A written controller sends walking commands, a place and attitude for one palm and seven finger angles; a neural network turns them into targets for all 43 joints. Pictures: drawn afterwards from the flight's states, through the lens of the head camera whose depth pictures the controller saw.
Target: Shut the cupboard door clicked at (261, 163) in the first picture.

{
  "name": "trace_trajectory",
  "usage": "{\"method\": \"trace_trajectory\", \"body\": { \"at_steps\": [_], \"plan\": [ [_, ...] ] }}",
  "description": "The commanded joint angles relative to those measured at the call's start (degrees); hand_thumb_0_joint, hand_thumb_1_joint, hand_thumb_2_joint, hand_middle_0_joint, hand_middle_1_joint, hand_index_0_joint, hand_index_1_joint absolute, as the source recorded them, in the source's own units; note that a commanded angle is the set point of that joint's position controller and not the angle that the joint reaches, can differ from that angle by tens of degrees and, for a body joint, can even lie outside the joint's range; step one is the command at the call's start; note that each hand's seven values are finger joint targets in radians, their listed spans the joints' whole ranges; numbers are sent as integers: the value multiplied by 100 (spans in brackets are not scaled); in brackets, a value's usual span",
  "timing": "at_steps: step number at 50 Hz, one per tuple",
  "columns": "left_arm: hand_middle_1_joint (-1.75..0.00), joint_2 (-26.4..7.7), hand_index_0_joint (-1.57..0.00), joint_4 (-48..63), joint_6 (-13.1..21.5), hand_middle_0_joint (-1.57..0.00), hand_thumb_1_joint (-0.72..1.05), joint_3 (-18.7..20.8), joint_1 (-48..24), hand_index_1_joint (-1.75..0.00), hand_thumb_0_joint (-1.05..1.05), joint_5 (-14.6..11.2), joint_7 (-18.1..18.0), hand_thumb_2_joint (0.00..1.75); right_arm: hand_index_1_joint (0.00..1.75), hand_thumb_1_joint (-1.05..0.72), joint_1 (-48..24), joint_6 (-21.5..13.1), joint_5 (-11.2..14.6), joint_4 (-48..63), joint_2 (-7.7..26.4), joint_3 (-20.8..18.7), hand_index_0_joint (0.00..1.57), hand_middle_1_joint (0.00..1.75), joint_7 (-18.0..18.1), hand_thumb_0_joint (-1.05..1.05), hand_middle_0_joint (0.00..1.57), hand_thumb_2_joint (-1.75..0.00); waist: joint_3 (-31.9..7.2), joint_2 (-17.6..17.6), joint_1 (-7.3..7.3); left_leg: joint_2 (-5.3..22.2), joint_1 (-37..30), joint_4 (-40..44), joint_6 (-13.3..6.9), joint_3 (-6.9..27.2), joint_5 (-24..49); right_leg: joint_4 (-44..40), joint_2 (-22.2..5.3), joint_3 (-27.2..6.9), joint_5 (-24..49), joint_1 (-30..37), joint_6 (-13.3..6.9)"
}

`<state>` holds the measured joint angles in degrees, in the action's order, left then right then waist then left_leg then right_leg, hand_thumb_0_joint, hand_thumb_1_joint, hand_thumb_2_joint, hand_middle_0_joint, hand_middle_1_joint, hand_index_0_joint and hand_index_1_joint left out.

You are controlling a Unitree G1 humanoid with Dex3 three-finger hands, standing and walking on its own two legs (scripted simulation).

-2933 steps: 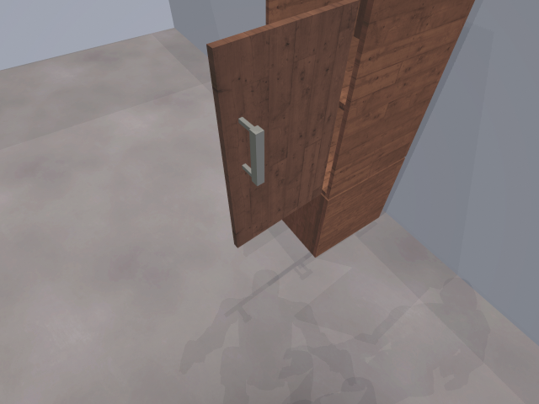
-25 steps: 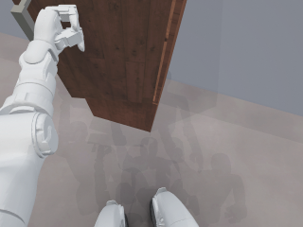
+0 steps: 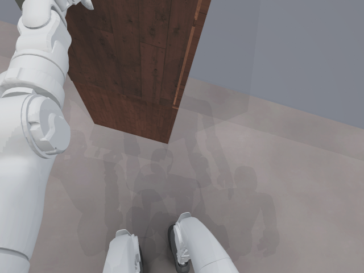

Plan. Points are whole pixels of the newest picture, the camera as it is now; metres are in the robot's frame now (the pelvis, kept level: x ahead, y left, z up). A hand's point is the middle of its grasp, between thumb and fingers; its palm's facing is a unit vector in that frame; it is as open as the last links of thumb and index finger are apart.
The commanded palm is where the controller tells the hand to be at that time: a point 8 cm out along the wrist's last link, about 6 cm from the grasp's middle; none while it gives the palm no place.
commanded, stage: pull the fist back off the door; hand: left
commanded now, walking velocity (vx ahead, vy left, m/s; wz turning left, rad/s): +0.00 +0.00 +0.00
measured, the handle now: out of the picture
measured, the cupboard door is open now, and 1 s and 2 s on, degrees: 1 0 0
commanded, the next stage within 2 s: draw the hand back to the body in 0.76 s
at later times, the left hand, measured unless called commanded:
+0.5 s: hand (96, 5) +0.58 +0.05 +0.14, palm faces +0.15 -0.99 +0.00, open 3.1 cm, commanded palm +0.53 +0.09 +0.14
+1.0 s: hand (97, 23) +0.53 +0.05 +0.15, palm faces +0.16 -0.99 -0.01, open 3.1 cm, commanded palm +0.47 +0.11 +0.15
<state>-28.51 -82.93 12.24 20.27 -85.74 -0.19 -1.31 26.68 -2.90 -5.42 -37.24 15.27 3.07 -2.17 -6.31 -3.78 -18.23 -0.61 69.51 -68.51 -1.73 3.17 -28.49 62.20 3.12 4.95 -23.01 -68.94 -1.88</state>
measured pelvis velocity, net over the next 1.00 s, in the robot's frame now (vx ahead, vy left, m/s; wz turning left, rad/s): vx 0.03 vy -0.01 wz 0.01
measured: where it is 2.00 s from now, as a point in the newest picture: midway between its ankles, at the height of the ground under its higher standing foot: (159, 268)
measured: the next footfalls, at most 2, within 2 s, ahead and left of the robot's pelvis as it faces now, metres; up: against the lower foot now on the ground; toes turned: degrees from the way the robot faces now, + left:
none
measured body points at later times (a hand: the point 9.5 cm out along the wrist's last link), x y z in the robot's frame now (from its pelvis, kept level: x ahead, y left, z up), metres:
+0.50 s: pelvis +0.04 +0.00 +0.04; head +0.16 +0.00 +0.47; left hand +0.57 +0.10 +0.14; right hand -0.04 -0.25 -0.07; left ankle +0.02 +0.10 -0.64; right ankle +0.05 -0.10 -0.64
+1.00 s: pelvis +0.03 -0.01 +0.05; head +0.12 -0.02 +0.49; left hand +0.51 +0.10 +0.15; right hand +0.07 -0.26 -0.08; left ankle +0.02 +0.10 -0.64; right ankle +0.05 -0.10 -0.64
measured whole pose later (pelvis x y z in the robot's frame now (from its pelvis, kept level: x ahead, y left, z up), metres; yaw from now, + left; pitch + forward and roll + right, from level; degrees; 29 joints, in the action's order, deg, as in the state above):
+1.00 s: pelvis +0.03 -0.01 +0.05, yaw +0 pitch +18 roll +0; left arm -7.3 -64.6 25.2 13.5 -53.0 1.7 -17.3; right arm 19.5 2.6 -4.2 -35.5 12.3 -0.2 -3.8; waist -7.8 -2.4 -8.4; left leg -1.3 46.1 -54.0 -1.1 -0.1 -26.1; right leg 53.0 2.6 1.0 -22.6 -48.7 -2.5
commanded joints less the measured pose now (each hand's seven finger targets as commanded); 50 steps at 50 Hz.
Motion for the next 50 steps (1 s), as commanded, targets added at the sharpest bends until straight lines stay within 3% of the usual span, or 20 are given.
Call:
{"method": "trace_trajectory", "body": {
  "at_steps": [1, 3, 5, 7, 10, 12, 13, 17, 21, 22, 28, 30, 32, 34, 37, 39, 40, 44, 47, 50],
  "plan": [
    [-150, -392, -130, 1539, 661, -130, 90, 131, -3301, -150, 0, 938, -2138, 90, 30, -90, 1589, -51, -331, 8, 1013, -476, 20, 30, -391, 0, 20, -90, -3599, -1280, -349, 223, -2846, 697, 61, 390, 2015, -747, -50, -259, 1003, 1032, 140],
    [-150, -512, -130, 1549, 863, -130, 90, -55, -3204, -150, 0, 1349, -2263, 90, 30, -90, 1707, 9, -342, -37, 1058, -563, 20, 30, -509, 0, 20, -90, -3743, -1169, -355, 223, -3013, 756, 87, 369, 2290, -783, -22, -243, 1158, 1224, 121],
    [-150, -458, -130, 1484, 948, -130, 90, -238, -3046, -150, 0, 1398, -2093, 90, 30, -90, 1733, 62, -270, -59, 1058, -603, 20, 30, -539, 0, 20, -90, -3706, -1046, -350, 181, -2988, 916, 49, 264, 2104, -971, -17, -295, 1182, 1588, 110],
    [-150, -445, -130, 1396, 891, -130, 90, -220, -2868, -150, 0, 1163, -1853, 90, 30, -90, 1744, 124, -182, -44, 1059, -595, 20, 30, -495, 0, 20, -90, -3649, -964, -313, 151, -2982, 1112, 22, 227, 1956, -1125, -11, -326, 1227, 1925, 95],
    [-150, -383, -130, 1473, 885, -130, 90, -19, -2257, -150, 0, 686, -1586, 90, 30, -90, 1676, 156, -84, 55, 1014, -570, 20, 30, -433, 0, 20, -90, -3554, -684, -69, 119, -2965, 1379, 23, 133, 1963, -1315, 13, -361, 1453, 2569, 92],
    [-150, -298, -130, 1569, 1022, -130, 90, 70, -1937, -150, 0, 521, -1526, 90, 30, -90, 1661, 135, -78, 59, 991, -563, 20, 30, -414, 0, 20, -90, -3387, -493, 0, 108, -2891, 1465, 0, 59, 1958, -1390, 17, -388, 1597, 2788, 99],
    [-150, -265, -130, 1685, 1126, -130, 90, 102, -1675, -150, 0, 504, -1526, 90, 30, -90, 1650, 128, -74, 86, 963, -570, 20, 30, -422, 0, 20, -90, -3350, -522, 122, 101, -2915, 1510, 17, 27, 2067, -1382, 16, -384, 1723, 2885, 85],
    [-150, 371, -130, 1894, 1470, -130, 90, -201, -930, -150, 0, 483, -1583, 90, 30, -90, 1561, 130, -72, 80, 897, -655, 20, 30, -468, 0, 20, -90, -2965, -300, 252, 80, -3086, 1591, 36, -79, 2282, -1445, 27, -350, 1990, 2934, 75],
    [-150, 708, -130, 2171, 1549, -130, 90, -283, -253, -150, 0, 386, -1615, 90, 30, -90, 1436, 210, -30, 136, 869, -746, 20, 30, -475, 0, 20, -90, -2901, -21, 424, 30, -3190, 1687, 43, -196, 2493, -1498, 18, -360, 2367, 3297, 79],
    [-150, 825, -130, 2348, 1590, -130, 90, -368, -168, -150, 0, 365, -1614, 90, 30, -90, 1394, 231, -23, 163, 846, -752, 20, 30, -466, 0, 20, -90, -2942, -218, 489, 24, -3348, 1691, 61, -215, 2642, -1477, 10, -365, 2475, 3283, 60],
    [-150, 1334, -130, 3190, 1817, -130, 90, -709, 112, -150, 0, 307, -1730, 90, 30, -90, 1062, 327, 6, 220, 748, -830, 20, 30, -419, 0, 20, -90, -3009, -145, 592, 32, -3829, 1691, 108, -201, 3068, -1401, -26, -337, 2773, 3343, 82],
    [-150, 1713, -130, 3279, 1822, -130, 90, -1001, 368, -150, 0, 320, -1760, 90, 30, -90, 912, 338, 24, 254, 698, -843, 20, 30, -413, 0, 20, -90, -2908, -26, 597, 30, -3886, 1697, 105, -214, 3068, -1414, -30, -320, 2785, 3334, 89],
    [-150, 1700, -130, 3468, 1830, -130, 90, -1011, 333, -150, 0, 318, -1815, 90, 30, -90, 845, 365, 21, 265, 697, -846, 20, 30, -373, 0, 20, -90, -2908, 26, 603, 12, -3900, 1705, 88, -231, 3038, -1403, -43, -346, 2815, 3398, 97],
    [-150, 1750, -130, 3560, 1781, -130, 90, -997, 755, -150, 0, 286, -1827, 90, 30, -90, 691, 393, 48, 335, 647, -838, 20, 30, -343, 0, 20, -90, -2986, 110, 737, -12, -3868, 1740, 87, -282, 3077, -1397, -57, -376, 3000, 3651, 97],
    [-150, 1791, -130, 3470, 1743, -130, 90, -1145, 389, -150, 0, 350, -1852, 90, 30, -90, 542, 430, 63, 300, 608, -796, 20, 30, -258, 0, 20, -90, -2654, 257, 602, -38, -3643, 1775, 47, -296, 2675, -1442, -96, -423, 2815, 3594, 128],
    [-150, 1570, -130, 3122, 1711, -130, 90, -947, 407, -150, 0, 355, -1893, 90, 30, -90, 416, 447, 79, 290, 599, -763, 20, 30, -207, 0, 20, -90, -2513, 421, 642, -70, -3398, 1813, 30, -306, 2276, -1498, -113, -473, 2567, 3641, 141],
    [-150, 1644, -130, 3127, 1725, -130, 90, -1043, 162, -150, 0, 348, -1894, 90, 30, -90, 357, 439, 75, 287, 592, -743, 20, 30, -191, 0, 20, -90, -2504, 436, 549, -90, -3333, 1824, 15, -309, 2119, -1519, -129, -490, 2472, 3626, 158],
    [-150, 1545, -130, 2546, 1718, -130, 90, -942, 166, -150, 0, 324, -1831, 90, 30, -90, 261, 406, 80, 278, 589, -685, 20, 30, -138, 0, 20, -90, -2414, 517, 558, -124, -3065, 1821, 3, -290, 1764, -1541, -148, -529, 2170, 3575, 154],
    [-150, 1057, -130, 2938, 1748, -130, 90, -466, 998, -150, 0, 223, -1672, 90, 30, -90, 216, 428, 126, 527, 623, -681, 20, 30, -126, 0, 20, -90, -3073, 317, 1017, -146, -3332, 1946, 25, -350, 2096, -1488, -138, -556, 2479, 4184, 90],
    [-150, 1042, -130, 3481, 1594, -130, 90, -490, 1850, -150, 0, 67, -1403, 90, 30, -90, 120, 478, 239, 752, 592, -664, 20, 30, -106, 0, 20, -90, -2978, 576, 1212, -136, -3348, 2163, 0, -464, 2199, -1701, -120, -592, 2824, 4778, 102]
  ]
}}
